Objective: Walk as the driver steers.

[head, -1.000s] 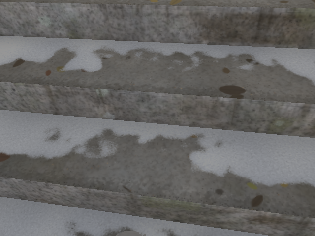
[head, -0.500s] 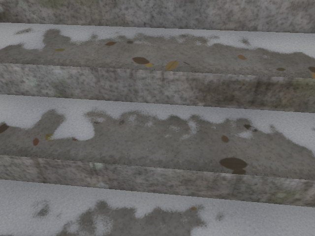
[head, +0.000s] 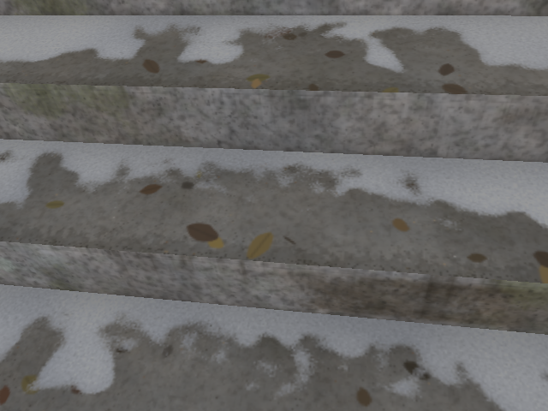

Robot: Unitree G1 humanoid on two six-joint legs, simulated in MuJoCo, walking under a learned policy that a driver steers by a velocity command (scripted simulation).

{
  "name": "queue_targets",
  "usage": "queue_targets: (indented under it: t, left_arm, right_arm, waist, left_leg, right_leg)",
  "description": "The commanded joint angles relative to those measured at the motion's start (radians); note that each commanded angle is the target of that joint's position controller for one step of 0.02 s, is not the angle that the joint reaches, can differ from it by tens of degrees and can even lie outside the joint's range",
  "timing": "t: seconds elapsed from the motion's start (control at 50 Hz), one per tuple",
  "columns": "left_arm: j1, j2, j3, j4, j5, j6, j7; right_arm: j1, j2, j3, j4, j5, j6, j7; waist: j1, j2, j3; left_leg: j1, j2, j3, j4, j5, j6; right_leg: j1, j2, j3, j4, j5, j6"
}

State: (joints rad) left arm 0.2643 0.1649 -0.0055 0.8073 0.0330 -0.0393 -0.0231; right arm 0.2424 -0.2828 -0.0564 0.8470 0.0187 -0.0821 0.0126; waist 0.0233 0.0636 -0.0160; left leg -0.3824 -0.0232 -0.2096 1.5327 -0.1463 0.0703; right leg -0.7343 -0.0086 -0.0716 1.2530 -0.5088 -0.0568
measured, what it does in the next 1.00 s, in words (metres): climbs: left foot 0.17 m higher, then right foot 0.17 m higher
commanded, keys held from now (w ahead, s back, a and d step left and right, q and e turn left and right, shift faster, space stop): w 1.00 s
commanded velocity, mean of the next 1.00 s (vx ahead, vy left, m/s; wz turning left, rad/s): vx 0.50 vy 0.00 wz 0.00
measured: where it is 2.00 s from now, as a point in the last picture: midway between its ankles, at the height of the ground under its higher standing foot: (355, 34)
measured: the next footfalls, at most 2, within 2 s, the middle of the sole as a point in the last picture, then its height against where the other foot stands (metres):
left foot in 0.44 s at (302, 388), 0.17 m higher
right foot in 0.92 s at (415, 220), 0.17 m higher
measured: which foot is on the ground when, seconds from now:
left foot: up 0.00-0.42, down 0.44-0.96, up 0.98-1.00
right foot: down 0.00-0.44, up 0.46-0.90, down 0.92-1.00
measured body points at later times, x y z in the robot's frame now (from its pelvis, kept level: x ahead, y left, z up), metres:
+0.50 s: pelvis +0.32 -0.03 +0.18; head +0.32 -0.06 +0.63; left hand +0.21 +0.17 +0.04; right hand +0.57 -0.20 +0.11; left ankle +0.43 +0.03 -0.46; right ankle +0.13 -0.11 -0.49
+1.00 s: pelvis +0.61 -0.12 +0.33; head +0.61 -0.11 +0.78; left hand +0.85 +0.03 +0.26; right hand +0.52 -0.31 +0.18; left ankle +0.47 +0.03 -0.33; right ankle +0.71 -0.20 -0.29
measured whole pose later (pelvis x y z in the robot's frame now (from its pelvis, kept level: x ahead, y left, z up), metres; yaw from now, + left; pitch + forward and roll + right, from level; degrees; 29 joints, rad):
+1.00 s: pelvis +0.61 -0.12 +0.33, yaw +0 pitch +4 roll -1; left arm -0.03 0.08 -0.09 0.72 0.03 -0.08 -0.03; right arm 0.51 -0.10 0.02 1.13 -0.01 -0.08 0.03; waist -0.02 0.00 -0.07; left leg -0.29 0.03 -0.10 0.98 -0.08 0.07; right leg -0.84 -0.04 -0.17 1.25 -0.49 -0.11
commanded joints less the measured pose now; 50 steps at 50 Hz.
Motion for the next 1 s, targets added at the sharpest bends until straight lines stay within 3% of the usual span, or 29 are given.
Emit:
queue_targets:
  t: [0.02, 0.08, 0.14, 0.16, 0.2, 0.24, 0.28, 0.32, 0.34, 0.36, 0.38, 0.42, 0.44, 0.46, 0.48, 0.52, 0.54, 0.58, 0.64, 0.7, 0.78, 0.82, 0.86, 0.9, 0.92, 0.94, 0.96, 0.98, 1.0]
  left_arm:
    - [0.074, -0.044, 0.002, 0.07, 0.031, -0.051, -0.02]
    - [0.166, -0.056, -0.006, 0.176, -0.016, -0.053, -0.03]
    - [0.09, -0.077, -0.029, 0.165, -0.002, -0.027, -0.023]
    - [0.082, -0.066, -0.034, 0.161, 0.006, -0.025, -0.02]
    - [0.237, -0.029, -0.039, 0.228, 0.009, -0.032, -0.009]
    - [0.354, -0.002, -0.039, 0.283, -0.005, -0.023, 0.009]
    - [0.474, -0.018, -0.043, 0.315, -0.02, 0.0, 0.033]
    - [0.535, -0.001, -0.038, 0.324, -0.038, 0.004, 0.071]
    - [0.51, -0.008, -0.04, 0.331, -0.044, 0.0, 0.079]
    - [0.394, -0.006, -0.049, 0.333, -0.05, -0.015, 0.075]
    - [0.457, 0.083, -0.031, 0.349, -0.036, -0.041, 0.067]
    - [0.371, 0.216, 0.004, 0.332, -0.013, -0.046, 0.071]
    - [0.217, 0.235, 0.019, 0.267, 0.002, -0.047, 0.076]
    - [0.241, 0.13, 0.013, 0.233, -0.009, -0.069, 0.05]
    - [0.16, 0.044, 0.005, 0.212, -0.004, -0.095, -0.004]
    - [-0.034, -0.047, -0.011, 0.045, -0.023, -0.111, -0.072]
    - [-0.127, -0.068, -0.023, -0.04, -0.013, -0.105, -0.071]
    - [-0.021, -0.153, -0.068, -0.047, -0.016, -0.089, -0.066]
    - [0.023, -0.123, -0.096, -0.054, -0.056, -0.065, -0.043]
    - [-0.123, -0.151, -0.124, -0.101, -0.044, -0.031, 0.002]
    - [-0.408, -0.115, -0.149, -0.241, -0.032, -0.058, 0.007]
    - [-0.553, -0.119, -0.165, -0.307, -0.015, -0.063, 0.01]
    - [-0.575, -0.129, -0.155, -0.294, -0.023, -0.061, -0.018]
    - [-0.399, -0.033, -0.097, -0.241, -0.044, -0.071, -0.02]
    - [-0.244, 0.047, -0.054, -0.208, -0.041, -0.071, -0.019]
    - [0.019, 0.142, -0.012, -0.112, -0.019, -0.067, -0.021]
    - [0.188, 0.246, 0.033, -0.042, 0.009, -0.038, -0.003]
    - [0.247, 0.269, 0.047, 0.012, 0.019, -0.01, 0.02]
    - [0.17, 0.176, 0.022, 0.052, 0.007, -0.005, 0.023]
  right_arm:
    - [0.002, 0.141, 0.064, -0.116, -0.002, -0.037, 0.027]
    - [-0.027, 0.215, 0.11, -0.142, -0.015, -0.031, 0.034]
    - [-0.071, 0.185, 0.123, -0.155, 0.012, -0.003, 0.036]
    - [-0.129, 0.171, 0.124, -0.177, -0.003, -0.002, 0.032]
    - [-0.179, 0.217, 0.135, -0.179, -0.018, 0.012, 0.019]
    - [-0.332, 0.29, 0.172, -0.252, 0.002, -0.001, 0.019]
    - [-0.539, 0.289, 0.198, -0.339, 0.018, -0.023, 0.041]
    - [-0.705, 0.295, 0.219, -0.406, -0.006, -0.029, 0.053]
    - [-0.691, 0.262, 0.21, -0.406, -0.004, -0.021, 0.063]
    - [-0.609, 0.252, 0.196, -0.389, -0.016, -0.026, 0.053]
    - [-0.493, 0.2, 0.178, -0.373, -0.013, -0.039, 0.047]
    - [-0.222, 0.031, 0.09, -0.284, -0.006, -0.023, 0.037]
    - [-0.018, -0.041, 0.054, -0.196, -0.027, -0.014, 0.046]
    - [0.182, -0.089, 0.03, -0.097, -0.077, 0.004, 0.043]
    - [0.253, -0.103, 0.019, -0.028, -0.082, 0.046, 0.003]
    - [0.141, 0.164, 0.088, 0.082, -0.06, 0.04, -0.01]
    - [0.085, 0.228, 0.104, 0.124, -0.052, 0.024, 0.001]
    - [0.048, 0.304, 0.12, 0.184, -0.062, 0.006, 0.033]
    - [-0.061, 0.246, 0.121, 0.16, -0.072, 0.011, 0.053]
    - [0.087, 0.174, 0.133, 0.239, -0.064, 0.0, 0.049]
    - [0.288, 0.118, 0.122, 0.268, -0.019, 0.011, 0.009]
    - [0.377, 0.048, 0.085, 0.276, 0.003, 0.016, -0.037]
    - [0.35, 0.044, 0.076, 0.269, 0.006, 0.033, -0.048]
    - [0.406, 0.005, 0.075, 0.283, -0.032, 0.024, -0.031]
    - [0.358, -0.038, 0.063, 0.268, -0.036, 0.009, -0.031]
    - [0.253, -0.035, 0.055, 0.221, -0.044, -0.01, -0.024]
    - [0.271, 0.049, 0.061, 0.2, -0.03, -0.035, -0.001]
    - [0.215, 0.108, 0.061, 0.2, -0.04, -0.048, 0.033]
    - [0.129, 0.16, 0.055, 0.141, -0.023, -0.053, 0.065]
  waist:
    - [-0.045, -0.133, -0.029]
    - [-0.064, -0.071, 0.005]
    - [-0.1, -0.024, 0.093]
    - [-0.092, -0.022, 0.077]
    - [-0.035, -0.091, 0.049]
    - [0.024, -0.124, 0.106]
    - [0.098, -0.121, 0.11]
    - [0.125, -0.109, 0.07]
    - [0.109, -0.12, 0.056]
    - [-0.002, -0.189, -0.071]
    - [-0.041, -0.333, -0.183]
    - [-0.232, -0.444, -0.283]
    - [-0.33, -0.425, -0.341]
    - [-0.297, -0.082, -0.48]
    - [-0.253, 0.218, -0.462]
    - [-0.124, 0.045, -0.116]
    - [-0.058, -0.038, -0.002]
    - [0.062, -0.167, 0.01]
    - [0.152, -0.118, 0.065]
    - [0.08, 0.024, 0.074]
    - [-0.033, 0.012, 0.047]
    - [-0.087, 0.016, -0.021]
    - [-0.063, 0.048, -0.06]
    - [0.024, 0.171, -0.188]
    - [0.117, 0.257, -0.257]
    - [0.21, 0.163, -0.371]
    - [0.212, -0.194, -0.487]
    - [0.211, -0.346, -0.498]
    - [0.135, -0.268, -0.319]
  left_leg:
    - [-0.361, 0.002, -0.062, 0.339, 0.134, 0.11]
    - [-0.688, -0.051, -0.082, 0.621, 0.128, 0.151]
    - [-0.857, -0.025, 0.001, 0.451, 0.166, 0.11]
    - [-0.807, -0.032, 0.063, 0.368, 0.243, 0.096]
    - [-0.926, -0.036, 0.147, 0.542, 0.226, 0.056]
    - [-1.186, -0.021, 0.159, 0.575, 0.106, 0.06]
    - [-1.22, 0.002, 0.263, 0.357, 0.106, 0.044]
    - [-1.012, 0.087, 0.437, 0.147, 0.025, 0.006]
    - [-0.872, 0.087, 0.482, -0.02, 0.009, 0.016]
    - [-0.536, 0.028, 0.506, -0.149, -0.004, 0.06]
    - [-0.262, -0.051, 0.53, -0.205, -0.066, 0.08]
    - [-0.097, -0.082, 0.385, -0.465, -0.255, 0.125]
    - [0.079, -0.018, 0.183, -0.558, -0.28, 0.178]
    - [0.446, 0.182, -0.271, -0.764, -0.338, 0.317]
    - [0.499, 0.315, -0.737, -1.206, -0.391, 0.395]
    - [0.16, 0.319, -0.622, -1.254, -0.506, 0.277]
    - [0.025, 0.289, -0.407, -1.199, -0.413, 0.216]
    - [-0.053, 0.212, -0.105, -1.134, -0.138, 0.1]
    - [-0.228, 0.148, 0.217, -1.178, -0.044, 0.046]
    - [-0.23, 0.16, 0.189, -1.227, 0.001, 0.096]
    - [0.016, 0.191, 0.071, -1.289, -0.073, 0.081]
    - [0.138, 0.28, 0.007, -1.465, 0.05, 0.121]
    - [0.249, 0.265, 0.12, -1.451, 0.397, 0.108]
    - [0.364, 0.267, 0.189, -1.254, 1.347, 0.12]
    - [0.422, 0.267, 0.183, -1.093, 1.57, 0.112]
    - [0.191, 0.217, 0.201, -0.829, 1.529, 0.093]
    - [-0.108, 0.065, 0.165, -0.503, 0.897, 0.05]
    - [-0.302, -0.067, 0.044, -0.009, 0.065, 0.02]
    - [-0.449, -0.052, -0.095, 0.286, 0.018, 0.039]
  right_leg:
    - [0.235, -0.195, 0.598, -0.788, -0.057, -0.079]
    - [0.369, -0.215, 0.488, -0.838, 0.183, -0.07]
    - [0.296, -0.147, 0.192, -0.87, 0.276, -0.005]
    - [0.233, -0.117, 0.133, -0.888, 0.339, 0.003]
    - [0.331, -0.138, 0.154, -0.909, 0.362, -0.035]
    - [0.507, -0.16, 0.199, -0.932, 0.396, -0.018]
    - [0.558, -0.165, 0.219, -1.005, 0.434, 0.007]
    - [0.521, -0.231, 0.265, -1.199, 0.628, -0.03]
    - [0.542, -0.225, 0.214, -1.251, 0.796, -0.031]
    - [0.525, -0.161, 0.063, -1.17, 1.452, -0.005]
    - [0.566, -0.191, 0.061, -1.056, 2.019, -0.038]
    - [0.837, -0.261, 0.122, -0.776, 2.429, -0.065]
    - [0.766, -0.236, 0.135, -0.553, 2.318, -0.07]
    - [0.392, -0.104, 0.175, -0.22, 1.815, -0.077]
    - [0.188, 0.126, 0.264, 0.209, 0.481, -0.06]
    - [-0.162, 0.132, 0.38, 0.856, 0.363, -0.109]
    - [-0.267, 0.108, 0.342, 0.957, 0.347, -0.159]
    - [-0.36, 0.087, 0.37, 1.089, 0.4, -0.204]
    - [-0.416, 0.034, 0.292, 0.822, 0.463, -0.13]
    - [-0.555, 0.035, 0.153, 1.027, 0.516, -0.068]
    - [-0.677, -0.081, 0.054, 0.652, 0.463, -0.017]
    - [-0.502, -0.151, -0.02, 0.422, 0.284, 0.01]
    - [-0.26, -0.112, -0.113, 0.113, 0.148, -0.005]
    - [0.076, 0.05, -0.175, 0.002, -0.015, -0.059]
    - [0.211, 0.039, -0.041, -0.125, -0.002, -0.093]
    - [0.518, -0.097, 0.27, -0.223, 0.111, -0.182]
    - [0.79, -0.241, 0.734, -0.634, -0.146, -0.304]
    - [0.828, -0.362, 1.139, -0.998, -0.313, -0.354]
    - [0.658, -0.352, 1.075, -0.995, -0.325, -0.254]
Keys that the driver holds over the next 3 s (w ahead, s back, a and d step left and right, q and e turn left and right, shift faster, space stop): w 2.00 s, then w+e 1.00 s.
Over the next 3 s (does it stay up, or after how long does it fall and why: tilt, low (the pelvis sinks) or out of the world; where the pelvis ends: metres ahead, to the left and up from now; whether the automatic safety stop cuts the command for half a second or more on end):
stays up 1.70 -0.18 0.96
